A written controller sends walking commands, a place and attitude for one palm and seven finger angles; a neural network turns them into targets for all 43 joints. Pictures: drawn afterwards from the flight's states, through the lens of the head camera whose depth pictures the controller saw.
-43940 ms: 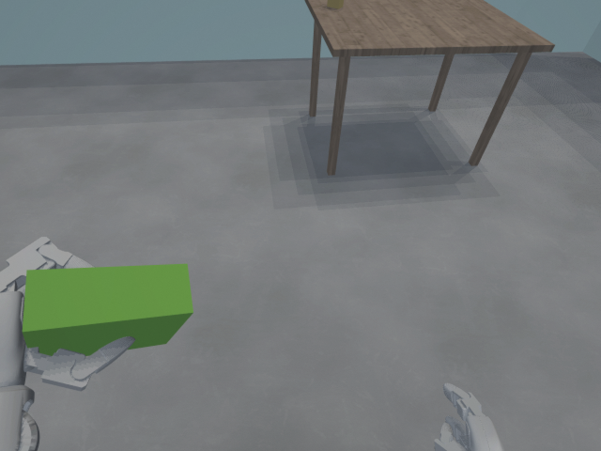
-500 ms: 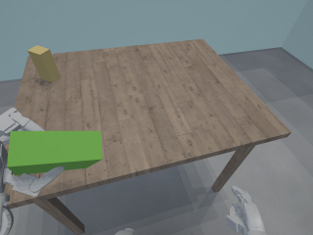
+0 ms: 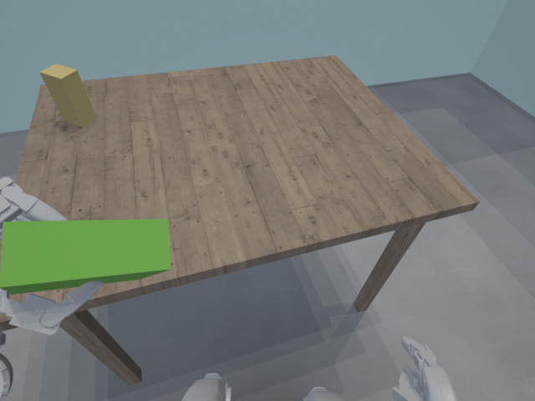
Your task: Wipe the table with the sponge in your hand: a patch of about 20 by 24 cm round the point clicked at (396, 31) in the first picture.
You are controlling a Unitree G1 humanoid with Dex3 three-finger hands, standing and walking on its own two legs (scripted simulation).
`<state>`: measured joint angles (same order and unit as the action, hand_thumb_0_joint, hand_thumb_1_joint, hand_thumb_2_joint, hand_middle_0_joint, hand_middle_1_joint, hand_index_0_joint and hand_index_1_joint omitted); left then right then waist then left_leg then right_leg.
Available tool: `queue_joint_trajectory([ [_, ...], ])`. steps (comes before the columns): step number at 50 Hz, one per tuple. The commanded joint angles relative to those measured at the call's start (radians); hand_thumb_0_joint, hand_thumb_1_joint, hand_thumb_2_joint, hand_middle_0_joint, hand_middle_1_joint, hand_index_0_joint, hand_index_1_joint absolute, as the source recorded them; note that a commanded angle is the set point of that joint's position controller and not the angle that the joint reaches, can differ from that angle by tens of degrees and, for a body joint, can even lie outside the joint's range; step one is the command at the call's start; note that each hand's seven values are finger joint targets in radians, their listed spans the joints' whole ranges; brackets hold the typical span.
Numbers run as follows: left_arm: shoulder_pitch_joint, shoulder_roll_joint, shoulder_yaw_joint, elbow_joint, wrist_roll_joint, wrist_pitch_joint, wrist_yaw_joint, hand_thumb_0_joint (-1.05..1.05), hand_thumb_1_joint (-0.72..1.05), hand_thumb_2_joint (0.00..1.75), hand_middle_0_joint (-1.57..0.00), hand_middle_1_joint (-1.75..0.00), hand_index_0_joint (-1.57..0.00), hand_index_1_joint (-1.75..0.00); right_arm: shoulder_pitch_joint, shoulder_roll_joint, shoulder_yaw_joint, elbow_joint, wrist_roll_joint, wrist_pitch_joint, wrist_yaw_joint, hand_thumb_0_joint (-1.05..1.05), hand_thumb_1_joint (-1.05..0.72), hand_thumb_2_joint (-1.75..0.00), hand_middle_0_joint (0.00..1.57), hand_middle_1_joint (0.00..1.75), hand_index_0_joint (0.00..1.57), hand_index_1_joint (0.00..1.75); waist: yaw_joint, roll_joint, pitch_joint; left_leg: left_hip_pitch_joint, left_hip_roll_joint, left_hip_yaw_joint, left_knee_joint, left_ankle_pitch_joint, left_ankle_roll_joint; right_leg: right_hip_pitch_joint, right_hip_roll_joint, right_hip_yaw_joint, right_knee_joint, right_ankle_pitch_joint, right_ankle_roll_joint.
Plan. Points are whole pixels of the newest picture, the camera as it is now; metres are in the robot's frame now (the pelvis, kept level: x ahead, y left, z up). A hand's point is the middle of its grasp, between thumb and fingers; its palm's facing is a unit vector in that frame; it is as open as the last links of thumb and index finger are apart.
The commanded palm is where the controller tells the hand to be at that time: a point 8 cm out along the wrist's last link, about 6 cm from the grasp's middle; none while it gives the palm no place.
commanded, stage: step back with the hand held close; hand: left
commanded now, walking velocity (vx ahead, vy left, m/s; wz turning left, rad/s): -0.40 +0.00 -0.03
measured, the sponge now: (111, 255) +0.24 +0.19 +0.17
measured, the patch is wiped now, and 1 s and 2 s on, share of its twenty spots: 1.00 1.00 1.00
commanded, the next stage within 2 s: stop stepping back and stand still in 0.32 s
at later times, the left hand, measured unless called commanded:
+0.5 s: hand out of the picture +0.03 +0.22 +0.20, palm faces +0.37 -0.89 -0.29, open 9.6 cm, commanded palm +0.00 +0.28 +0.21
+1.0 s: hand out of the picture -0.12 +0.21 +0.19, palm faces +0.30 -0.87 -0.38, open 9.6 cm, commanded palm -0.17 +0.26 +0.21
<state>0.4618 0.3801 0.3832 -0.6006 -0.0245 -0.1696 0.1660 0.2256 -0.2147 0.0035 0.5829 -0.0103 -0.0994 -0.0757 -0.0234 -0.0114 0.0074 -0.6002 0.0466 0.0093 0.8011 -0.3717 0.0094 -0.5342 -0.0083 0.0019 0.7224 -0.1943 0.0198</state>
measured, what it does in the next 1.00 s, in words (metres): walks backwards: right foot, then left foot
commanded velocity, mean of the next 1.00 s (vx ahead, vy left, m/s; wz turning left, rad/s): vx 0.07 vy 0.02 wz -0.01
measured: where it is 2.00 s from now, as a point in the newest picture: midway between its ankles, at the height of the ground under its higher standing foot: outside the picture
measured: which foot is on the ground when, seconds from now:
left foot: down 0.00-0.38, up 0.40-0.60, down 0.62-0.90, up 0.92-1.00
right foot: down 0.00-0.16, up 0.18-0.34, down 0.36-0.64, up 0.66-0.86, down 0.88-1.00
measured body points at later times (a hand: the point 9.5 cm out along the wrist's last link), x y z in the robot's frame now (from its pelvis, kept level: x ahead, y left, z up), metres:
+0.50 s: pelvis -0.16 +0.00 +0.00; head -0.19 +0.01 +0.45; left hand +0.01 +0.26 +0.22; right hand -0.01 -0.22 -0.09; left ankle -0.12 +0.11 -0.57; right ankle -0.11 -0.11 -0.70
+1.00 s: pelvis -0.34 -0.01 +0.00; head -0.36 +0.00 +0.45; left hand -0.14 +0.25 +0.21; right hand -0.22 -0.27 -0.09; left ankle -0.35 +0.10 -0.62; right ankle -0.30 -0.10 -0.70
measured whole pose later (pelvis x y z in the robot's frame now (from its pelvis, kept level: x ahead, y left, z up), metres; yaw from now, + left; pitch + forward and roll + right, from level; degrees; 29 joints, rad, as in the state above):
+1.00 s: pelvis -0.34 -0.01 +0.00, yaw -3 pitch -2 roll -3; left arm 0.40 0.39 0.35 -0.50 -0.05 -0.16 0.07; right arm 0.26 -0.23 -0.01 0.68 0.05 -0.07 -0.02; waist -0.01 0.04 -0.03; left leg -0.59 0.02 -0.03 1.36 -0.38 0.03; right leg -0.42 0.05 -0.12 0.78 -0.34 -0.08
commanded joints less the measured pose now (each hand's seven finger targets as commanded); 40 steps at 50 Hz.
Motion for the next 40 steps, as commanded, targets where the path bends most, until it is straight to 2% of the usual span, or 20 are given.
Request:
queue_joint_trajectory([
  [1, -0.064, 0.174, 0.095, -0.219, -0.017, -0.067, 0.029, 0.00, 0.10, 1.30, -1.20, -1.60, -1.20, -1.60, -0.073, -0.118, -0.045, -0.128, -0.002, -0.046, -0.002, 0.00, -0.90, -0.90, 0.20, 0.30, 0.20, 0.30, -0.002, -0.116, -0.175, 0.183, -0.007, -0.058, 0.043, -0.202, -0.005, -0.067, -0.223, 0.261, -0.298, -0.140, -0.128],
  [5, -0.084, 0.201, 0.098, -0.257, -0.027, -0.059, 0.014, 0.00, 0.10, 1.30, -1.20, -1.60, -1.20, -1.60, -0.068, -0.123, -0.042, -0.117, 0.006, -0.017, 0.017, 0.00, -0.90, -0.90, 0.20, 0.30, 0.20, 0.30, -0.031, -0.120, -0.205, 0.389, -0.019, -0.050, 0.106, -0.101, -0.001, -0.240, -0.213, 0.173, -0.196, -0.142, -0.114],
  [7, -0.148, 0.206, 0.105, -0.273, -0.024, -0.062, 0.017, 0.00, 0.10, 1.30, -1.20, -1.60, -1.20, -1.60, -0.079, -0.151, -0.039, -0.118, 0.000, -0.014, 0.011, 0.00, -0.90, -0.90, 0.20, 0.30, 0.20, 0.30, -0.043, 0.128, -0.092, 0.264, 0.102, -0.236, -0.103, -0.315, 0.075, -0.377, -0.059, 0.067, 0.073, -0.390, -0.056],
  [8, -0.154, 0.221, 0.135, -0.287, -0.022, -0.056, 0.026, 0.00, 0.10, 1.30, -1.20, -1.60, -1.20, -1.60, -0.096, -0.180, -0.051, -0.144, -0.007, -0.030, 0.008, 0.00, -0.90, -0.90, 0.20, 0.30, 0.20, 0.30, -0.038, 0.421, -0.114, 0.024, 0.266, -0.470, -0.466, -0.491, 0.156, -0.201, 0.086, -0.002, 0.559, -0.412, -0.009],
  [9, -0.179, 0.242, 0.154, -0.273, -0.015, -0.049, 0.031, 0.00, 0.10, 1.30, -1.20, -1.60, -1.20, -1.60, -0.076, -0.159, -0.064, -0.126, -0.013, -0.044, 0.016, 0.00, -0.90, -0.90, 0.20, 0.30, 0.20, 0.30, -0.014, 0.387, -0.131, -0.143, 0.332, -0.486, -0.601, -0.397, 0.144, -0.038, 0.138, 0.055, 0.892, -0.371, 0.007],
  [11, -0.287, 0.239, 0.167, -0.196, -0.032, -0.059, 0.023, 0.00, 0.10, 1.30, -1.20, -1.60, -1.20, -1.60, -0.078, -0.167, -0.108, -0.090, 0.011, -0.056, 0.040, 0.00, -0.90, -0.90, 0.20, 0.30, 0.20, 0.30, 0.026, 0.245, -0.112, -0.139, 0.299, -0.274, -0.525, -0.288, 0.094, 0.011, 0.103, 0.050, 0.920, -0.268, 0.016],
  [16, -0.199, 0.154, 0.101, -0.168, -0.070, -0.018, 0.001, 0.00, 0.10, 1.30, -1.20, -1.60, -1.20, -1.60, -0.101, -0.105, -0.052, -0.102, 0.031, -0.038, 0.041, 0.00, -0.90, -0.90, 0.20, 0.30, 0.20, 0.30, 0.036, 0.300, -0.172, 0.026, 0.223, -0.127, -0.446, -0.282, -0.010, 0.279, 0.086, -0.081, 0.144, -0.338, -0.053],
  [18, -0.169, 0.191, 0.117, -0.185, -0.054, -0.033, -0.019, 0.00, 0.10, 1.30, -1.20, -1.60, -1.20, -1.60, -0.077, -0.077, -0.050, -0.103, 0.032, -0.042, 0.039, 0.00, -0.90, -0.90, 0.20, 0.30, 0.20, 0.30, 0.045, 0.035, -0.173, 0.209, 0.043, 0.055, 0.177, -0.168, -0.087, 0.127, -0.088, 0.067, -0.321, -0.158, -0.131],
  [19, -0.212, 0.171, 0.056, -0.238, -0.049, -0.065, -0.030, 0.00, 0.10, 1.30, -1.20, -1.60, -1.20, -1.60, -0.117, -0.052, -0.036, -0.117, 0.045, -0.068, 0.036, 0.00, -0.90, -0.90, 0.20, 0.30, 0.20, 0.30, 0.048, -0.293, -0.082, 0.108, -0.105, 0.074, 0.707, -0.208, -0.103, -0.025, -0.254, 0.267, -0.494, 0.095, -0.192],
  [20, -0.197, 0.149, 0.020, -0.141, -0.049, -0.036, -0.046, 0.00, 0.10, 1.30, -1.20, -1.60, -1.20, -1.60, -0.138, -0.102, -0.049, -0.102, 0.044, -0.083, 0.043, 0.00, -0.90, -0.90, 0.20, 0.30, 0.20, 0.30, 0.019, -0.385, -0.040, 0.041, -0.123, -0.107, 0.951, -0.220, -0.105, -0.167, -0.302, 0.404, -0.443, 0.284, -0.220],
  [21, -0.230, 0.154, 0.038, -0.204, -0.061, -0.027, -0.058, 0.00, 0.10, 1.30, -1.20, -1.60, -1.20, -1.60, -0.167, -0.060, -0.040, -0.122, 0.040, -0.079, 0.058, 0.00, -0.90, -0.90, 0.20, 0.30, 0.20, 0.30, 0.009, -0.406, 0.036, 0.051, -0.080, -0.171, 1.050, -0.143, -0.091, -0.265, -0.332, 0.420, -0.427, 0.150, -0.232],
  [22, -0.197, 0.185, 0.089, -0.191, -0.061, -0.027, -0.065, 0.00, 0.10, 1.30, -1.20, -1.60, -1.20, -1.60, -0.154, -0.035, -0.015, -0.106, 0.027, -0.055, 0.060, 0.00, -0.90, -0.90, 0.20, 0.30, 0.20, 0.30, -0.018, -0.271, 0.030, 0.069, -0.034, -0.162, 1.053, -0.031, -0.081, -0.249, -0.284, 0.341, -0.397, 0.005, -0.209],
  [24, -0.207, 0.232, 0.118, -0.165, -0.045, -0.029, -0.052, 0.00, 0.10, 1.30, -1.20, -1.60, -1.20, -1.60, -0.130, -0.066, -0.006, -0.082, 0.020, -0.016, 0.043, 0.00, -0.90, -0.90, 0.20, 0.30, 0.20, 0.30, -0.047, 0.018, -0.002, 0.114, 0.009, -0.115, 0.715, 0.020, -0.056, -0.161, -0.234, 0.290, -0.329, -0.095, -0.156],
  [28, -0.197, 0.220, 0.130, -0.082, -0.032, -0.023, -0.003, 0.00, 0.10, 1.30, -1.20, -1.60, -1.20, -1.60, -0.106, -0.106, -0.028, -0.106, 0.029, -0.050, 0.012, 0.00, -0.90, -0.90, 0.20, 0.30, 0.20, 0.30, 0.004, -0.106, -0.156, 0.253, -0.027, -0.048, 0.028, -0.134, 0.019, 0.103, -0.220, 0.299, -0.180, 0.128, -0.141],
  [31, -0.187, 0.198, 0.116, -0.118, -0.034, -0.033, -0.011, 0.00, 0.10, 1.30, -1.20, -1.60, -1.20, -1.60, -0.075, -0.131, -0.043, -0.143, 0.032, -0.059, 0.010, 0.00, -0.90, -0.90, 0.20, 0.30, 0.20, 0.30, 0.008, 0.066, -0.219, 0.402, 0.028, 0.043, -0.572, 0.190, 0.052, 0.188, -0.033, 0.119, 0.100, 0.070, -0.059],
  [33, -0.210, 0.241, 0.127, -0.143, -0.033, -0.050, -0.013, 0.00, 0.10, 1.30, -1.20, -1.60, -1.20, -1.60, -0.086, -0.103, -0.049, -0.135, 0.035, -0.081, 0.008, 0.00, -0.90, -0.90, 0.20, 0.30, 0.20, 0.30, -0.026, 0.390, -0.175, 0.516, 0.198, -0.100, -0.470, 0.525, 0.124, -0.099, 0.083, -0.052, 0.483, -0.298, 0.004],
  [34, -0.297, 0.212, 0.085, -0.172, -0.020, -0.062, -0.026, 0.00, 0.10, 1.30, -1.20, -1.60, -1.20, -1.60, -0.136, -0.098, -0.037, -0.112, 0.017, -0.088, 0.027, 0.00, -0.90, -0.90, 0.20, 0.30, 0.20, 0.30, -0.035, 0.413, -0.012, 0.234, 0.280, -0.355, -0.515, 0.325, 0.186, -0.152, 0.003, 0.092, 0.627, -0.262, -0.010],
  [35, -0.248, 0.168, 0.061, -0.074, -0.013, -0.069, -0.045, 0.00, 0.10, 1.30, -1.20, -1.60, -1.20, -1.60, -0.119, -0.092, -0.032, -0.047, 0.033, -0.087, 0.050, 0.00, -0.90, -0.90, 0.20, 0.30, 0.20, 0.30, -0.017, 0.153, 0.076, 0.163, 0.314, -0.341, -0.513, 0.228, 0.224, -0.191, -0.024, 0.142, 0.707, -0.178, -0.019],
  [36, -0.168, 0.138, 0.046, -0.004, -0.017, -0.066, -0.053, 0.00, 0.10, 1.30, -1.20, -1.60, -1.20, -1.60, -0.080, -0.101, -0.040, -0.027, 0.058, -0.079, 0.061, 0.00, -0.90, -0.90, 0.20, 0.30, 0.20, 0.30, -0.002, 0.044, 0.053, 0.187, 0.292, -0.258, -0.464, 0.173, 0.215, -0.184, -0.030, 0.113, 0.684, -0.148, -0.023],
  [40, -0.172, 0.166, 0.072, -0.071, -0.026, -0.073, -0.051, 0.00, 0.10, 1.30, -1.20, -1.60, -1.20, -1.60, -0.088, -0.125, -0.038, -0.072, 0.047, -0.070, 0.043, 0.00, -0.90, -0.90, 0.20, 0.30, 0.20, 0.30, 0.000, 0.197, -0.038, 0.155, 0.197, -0.143, -0.344, -0.083, 0.147, 0.097, -0.026, -0.033, 0.153, -0.140, -0.031],
])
